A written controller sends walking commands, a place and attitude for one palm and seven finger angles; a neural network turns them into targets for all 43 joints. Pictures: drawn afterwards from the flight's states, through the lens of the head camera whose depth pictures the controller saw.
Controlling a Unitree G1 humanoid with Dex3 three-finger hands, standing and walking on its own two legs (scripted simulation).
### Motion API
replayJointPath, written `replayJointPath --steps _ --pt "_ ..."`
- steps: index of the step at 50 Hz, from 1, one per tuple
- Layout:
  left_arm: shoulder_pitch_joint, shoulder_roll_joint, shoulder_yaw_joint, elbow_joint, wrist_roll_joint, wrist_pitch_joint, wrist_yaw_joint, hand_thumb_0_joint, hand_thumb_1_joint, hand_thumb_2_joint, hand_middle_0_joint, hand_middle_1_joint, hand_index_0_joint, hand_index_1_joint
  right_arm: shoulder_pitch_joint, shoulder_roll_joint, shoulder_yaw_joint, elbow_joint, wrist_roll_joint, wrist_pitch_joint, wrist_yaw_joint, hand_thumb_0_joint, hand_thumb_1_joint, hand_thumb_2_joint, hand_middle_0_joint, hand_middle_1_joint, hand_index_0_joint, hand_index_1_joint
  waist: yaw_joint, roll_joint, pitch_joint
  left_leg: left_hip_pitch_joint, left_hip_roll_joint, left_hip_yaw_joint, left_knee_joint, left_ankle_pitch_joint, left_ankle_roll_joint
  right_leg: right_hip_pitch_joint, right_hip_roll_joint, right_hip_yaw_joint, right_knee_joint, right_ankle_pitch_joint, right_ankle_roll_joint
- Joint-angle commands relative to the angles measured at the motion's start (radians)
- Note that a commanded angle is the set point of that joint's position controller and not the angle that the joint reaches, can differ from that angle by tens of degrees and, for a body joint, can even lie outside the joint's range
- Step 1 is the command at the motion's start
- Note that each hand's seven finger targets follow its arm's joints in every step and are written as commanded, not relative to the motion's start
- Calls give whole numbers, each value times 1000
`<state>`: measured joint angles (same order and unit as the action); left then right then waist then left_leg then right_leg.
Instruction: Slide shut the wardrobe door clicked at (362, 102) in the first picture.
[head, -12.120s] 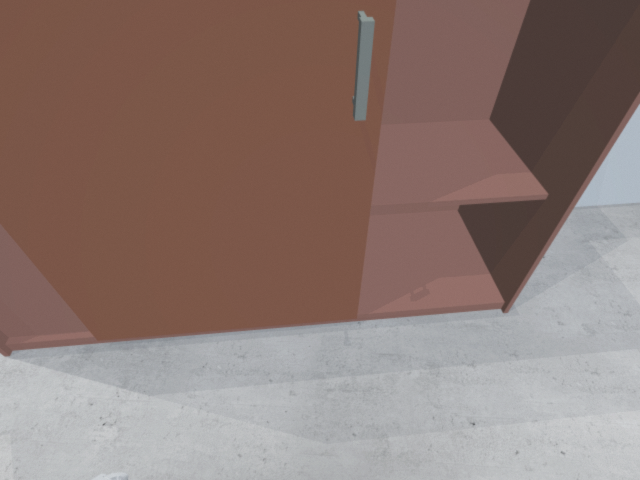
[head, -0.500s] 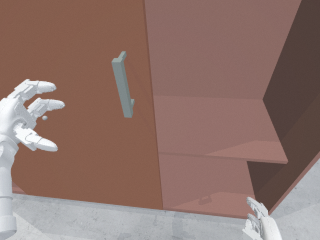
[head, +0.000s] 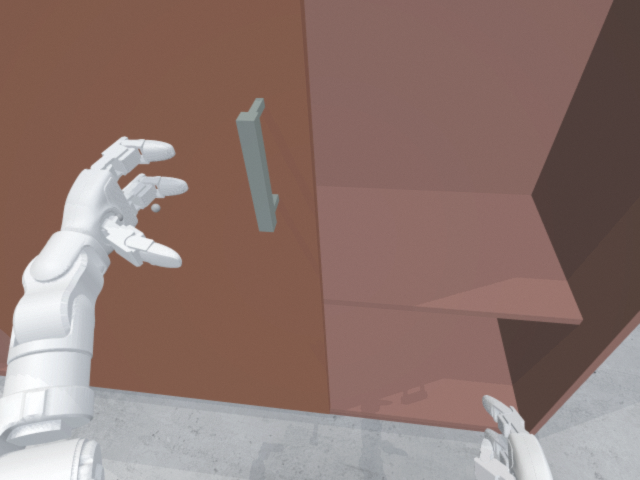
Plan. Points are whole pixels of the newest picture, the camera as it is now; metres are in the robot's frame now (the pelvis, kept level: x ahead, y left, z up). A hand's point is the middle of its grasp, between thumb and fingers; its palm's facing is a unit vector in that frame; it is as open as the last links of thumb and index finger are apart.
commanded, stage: move the hooked fingers beside the handle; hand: left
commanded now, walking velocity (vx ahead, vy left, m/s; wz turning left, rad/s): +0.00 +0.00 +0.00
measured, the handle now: (263, 168) +0.46 +0.11 +0.19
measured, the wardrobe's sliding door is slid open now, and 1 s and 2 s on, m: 0.56 0.56 0.56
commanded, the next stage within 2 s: feel for the door with the fingertips in 1.42 s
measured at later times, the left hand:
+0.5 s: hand (190, 192) +0.39 +0.18 +0.20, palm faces -0.02 -1.00 -0.02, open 13.9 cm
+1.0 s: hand (213, 182) +0.41 +0.16 +0.20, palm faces -0.04 -1.00 -0.03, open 13.9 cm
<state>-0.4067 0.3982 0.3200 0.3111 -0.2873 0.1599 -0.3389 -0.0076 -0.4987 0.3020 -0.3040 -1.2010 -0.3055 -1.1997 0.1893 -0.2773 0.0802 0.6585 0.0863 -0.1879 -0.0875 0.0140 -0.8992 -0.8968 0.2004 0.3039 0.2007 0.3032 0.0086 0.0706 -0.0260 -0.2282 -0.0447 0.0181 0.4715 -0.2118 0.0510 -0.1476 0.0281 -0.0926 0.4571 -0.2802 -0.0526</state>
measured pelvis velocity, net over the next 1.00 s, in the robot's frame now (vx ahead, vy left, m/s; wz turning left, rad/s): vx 0.01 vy -0.01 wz -0.03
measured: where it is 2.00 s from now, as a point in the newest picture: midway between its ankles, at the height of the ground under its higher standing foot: outside the picture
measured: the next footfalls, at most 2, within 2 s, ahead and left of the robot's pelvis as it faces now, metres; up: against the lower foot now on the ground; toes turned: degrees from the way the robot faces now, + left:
none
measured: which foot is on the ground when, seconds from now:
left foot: down 0.00-1.00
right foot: down 0.00-1.00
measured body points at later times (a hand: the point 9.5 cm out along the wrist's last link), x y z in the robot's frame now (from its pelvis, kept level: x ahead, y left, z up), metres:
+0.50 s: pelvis +0.01 -0.01 +0.00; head -0.01 -0.03 +0.45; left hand +0.38 +0.23 +0.21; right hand +0.16 -0.26 -0.09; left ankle +0.03 +0.09 -0.74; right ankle -0.02 -0.08 -0.74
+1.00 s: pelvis +0.01 -0.01 +0.00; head +0.00 -0.04 +0.45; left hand +0.41 +0.21 +0.20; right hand +0.13 -0.27 -0.10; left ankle +0.03 +0.09 -0.74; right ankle -0.02 -0.08 -0.74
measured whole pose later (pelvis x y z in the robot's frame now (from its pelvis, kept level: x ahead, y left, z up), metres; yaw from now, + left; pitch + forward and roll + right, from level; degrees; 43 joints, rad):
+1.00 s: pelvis +0.01 -0.01 +0.00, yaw -1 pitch +0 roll +0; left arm -0.56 0.36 0.29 0.53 -0.24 0.09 -0.25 -0.01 -0.50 0.30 -0.30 -1.20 -0.30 -1.20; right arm 0.27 -0.30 0.05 0.67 0.08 -0.13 -0.07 0.01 -0.90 -0.90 0.20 0.30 0.20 0.30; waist -0.03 0.07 -0.03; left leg -0.24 -0.02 0.03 0.46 -0.22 0.04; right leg -0.16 0.05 -0.07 0.44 -0.28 -0.07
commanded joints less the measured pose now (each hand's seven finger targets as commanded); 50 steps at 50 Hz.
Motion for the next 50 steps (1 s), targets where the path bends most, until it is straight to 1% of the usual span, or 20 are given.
replayJointPath --steps 1,4,6,7,11,12,15,17,25,26,29,31,34,36,39,44,45,46,47,50 --pt "-431 245 64 -168 -6 -62 37 0 -500 300 -300 -1200 -300 -1200 -115 -121 -47 -147 -1 -40 -3 0 -900 -900 200 300 200 300 -5 -57 -201 172 40 -97 -59 127 -1 -72 -33 68 -82 216 20" --pt "-438 268 81 -177 7 -69 52 0 -500 300 -300 -1200 -300 -1200 -104 -120 -51 -152 -4 -33 -1 0 -900 -900 200 300 200 300 4 -32 -226 187 41 -94 -56 165 -3 -50 -32 69 -80 238 17" --pt "-470 223 46 -219 11 -80 57 0 -500 300 -300 -1200 -300 -1200 -107 -114 -52 -163 -5 -36 4 0 -900 -900 200 300 200 300 -2 15 -252 229 41 -95 -53 204 -7 -54 -31 69 -75 268 13" --pt "-461 247 71 -218 10 -84 63 0 -500 300 -300 -1200 -300 -1200 -100 -118 -55 -159 -6 -36 4 0 -900 -900 200 300 200 300 -1 -13 -269 232 44 -99 -52 227 -8 -40 -29 66 -71 284 14" --pt "-431 193 36 -191 7 -78 63 0 -500 300 -300 -1200 -300 -1200 -91 -119 -58 -155 -7 -30 10 0 -900 -900 200 300 200 300 -1 -28 -240 219 41 -90 -51 246 -6 -46 -28 64 -71 315 15" --pt "-400 221 68 -154 6 -67 67 0 -500 300 -300 -1200 -300 -1200 -87 -122 -62 -150 -5 -26 10 0 -900 -900 200 300 200 300 3 -62 -231 204 42 -86 -48 237 -4 -44 -27 67 -74 316 18" --pt "-445 198 35 -171 13 -62 74 0 -500 300 -300 -1200 -300 -1200 -88 -122 -63 -152 -4 -18 12 0 -900 -900 200 300 200 300 -6 -44 -215 196 37 -77 -48 230 0 -46 -29 71 -79 321 18" --pt "-467 195 29 -206 19 -66 82 0 -500 300 -300 -1200 -300 -1200 -89 -120 -63 -157 -5 -14 13 0 -900 -900 200 300 200 300 -9 -18 -252 224 37 -78 -44 247 -2 -44 -29 72 -75 322 17" --pt "-527 244 62 -72 23 -87 93 0 -500 300 -300 -1200 -300 -1200 -64 -126 -62 -130 -7 3 6 0 -900 -900 200 300 200 300 -22 -59 -212 170 33 -63 -45 181 6 -41 -31 89 -90 304 24" --pt "-563 211 26 -73 23 -92 88 0 -500 300 -300 -1200 -300 -1200 -68 -123 -62 -131 -5 2 6 0 -900 -900 200 300 200 300 -30 -44 -208 171 31 -59 -43 179 7 -46 -32 91 -90 309 24" --pt "-566 220 25 -44 28 -102 80 0 -500 300 -300 -1200 -300 -1200 -58 -123 -64 -132 -4 4 8 0 -900 -900 200 300 200 300 -26 -15 -231 175 29 -58 -32 190 6 -38 -34 95 -83 319 20" --pt "-618 187 -8 -30 23 -111 78 0 -500 300 -300 -1200 -300 -1200 -52 -125 -64 -130 -3 0 9 0 -900 -900 200 300 200 300 -41 -42 -233 180 30 -64 -30 180 9 -57 -31 93 -83 314 23" --pt "-557 238 48 37 21 -112 79 0 -500 300 -300 -1200 -300 -1200 -36 -132 -68 -125 -6 4 10 0 -900 -900 200 300 200 300 -24 -92 -239 145 27 -56 -25 173 12 -32 -34 100 -83 324 28" --pt "-607 216 19 30 25 -120 79 0 -500 300 -300 -1200 -300 -1200 -38 -128 -66 -131 -3 4 11 0 -900 -900 200 300 200 300 -34 -84 -229 136 26 -54 -29 155 14 -45 -36 102 -83 313 30" --pt "-589 266 60 7 35 -135 88 0 -500 300 -300 -1200 -300 -1200 -30 -130 -68 -138 -6 6 15 0 -900 -900 200 300 200 300 -20 -59 -270 143 29 -52 -25 182 13 -12 -36 104 -75 333 27" --pt "-613 241 34 20 37 -142 90 0 -500 300 -300 -1200 -300 -1200 -20 -130 -70 -134 -3 7 14 0 -900 -900 200 300 200 300 -31 -55 -237 140 31 -53 -27 171 14 -37 -31 98 -80 315 27" --pt "-634 216 10 -1 38 -145 91 0 -500 300 -300 -1200 -300 -1200 -26 -128 -70 -139 -2 3 15 0 -900 -900 200 300 200 300 -38 -24 -248 157 29 -50 -26 170 15 -45 -32 104 -80 316 28" --pt "-638 195 -3 -9 37 -144 94 0 -500 300 -300 -1200 -300 -1200 -24 -126 -71 -138 -3 -1 15 0 -900 -900 200 300 200 300 -40 -37 -257 171 31 -54 -25 181 15 -49 -30 99 -79 323 27" --pt "-613 217 26 -13 35 -144 99 0 -500 300 -300 -1200 -300 -1200 -19 -129 -74 -139 -5 -2 16 0 -900 -900 200 300 200 300 -29 -50 -283 180 32 -57 -25 198 14 -35 -28 97 -75 335 26" --pt "-571 210 28 -4 35 -133 104 0 -500 300 -300 -1200 -300 -1200 -22 -130 -75 -137 -6 2 19 0 -900 -900 200 300 200 300 -24 -74 -264 159 30 -49 -25 210 16 -23 -30 97 -73 366 30"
